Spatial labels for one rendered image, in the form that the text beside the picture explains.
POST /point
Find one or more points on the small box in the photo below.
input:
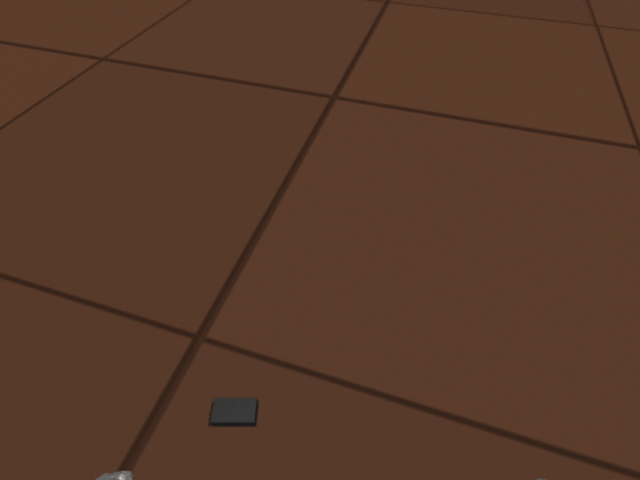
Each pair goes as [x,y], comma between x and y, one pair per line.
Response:
[234,411]

